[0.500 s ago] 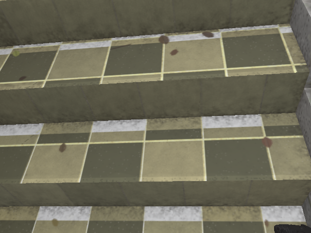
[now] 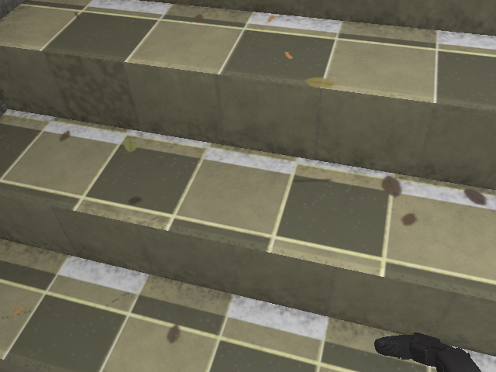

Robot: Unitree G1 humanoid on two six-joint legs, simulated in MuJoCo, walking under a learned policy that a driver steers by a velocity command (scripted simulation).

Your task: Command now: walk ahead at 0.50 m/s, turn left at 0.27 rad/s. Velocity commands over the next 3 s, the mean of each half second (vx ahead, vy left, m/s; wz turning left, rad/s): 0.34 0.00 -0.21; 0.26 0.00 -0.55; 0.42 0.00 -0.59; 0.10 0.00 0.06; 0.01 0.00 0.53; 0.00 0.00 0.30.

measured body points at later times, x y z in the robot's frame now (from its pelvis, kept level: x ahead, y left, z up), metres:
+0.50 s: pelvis +0.22 +0.02 +0.20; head +0.21 +0.03 +0.65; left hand +0.43 +0.22 +0.10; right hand +0.21 -0.21 +0.05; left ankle +0.12 +0.08 -0.55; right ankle +0.31 -0.07 -0.39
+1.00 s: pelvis +0.38 +0.04 +0.31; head +0.37 +0.06 +0.76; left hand +0.55 +0.24 +0.18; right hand +0.44 -0.24 +0.22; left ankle +0.40 +0.14 -0.40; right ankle +0.31 -0.06 -0.38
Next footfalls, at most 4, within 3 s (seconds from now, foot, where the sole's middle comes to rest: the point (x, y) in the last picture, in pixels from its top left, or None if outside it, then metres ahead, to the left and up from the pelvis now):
0.48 right None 0.35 -0.07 -0.44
0.98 left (198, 358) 0.44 0.13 -0.44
1.38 right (344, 215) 0.63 -0.17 -0.25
1.92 left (269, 50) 0.93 -0.05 -0.06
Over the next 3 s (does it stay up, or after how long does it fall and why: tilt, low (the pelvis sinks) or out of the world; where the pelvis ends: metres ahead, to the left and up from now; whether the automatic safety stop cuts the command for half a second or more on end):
stays up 0.82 -0.13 0.70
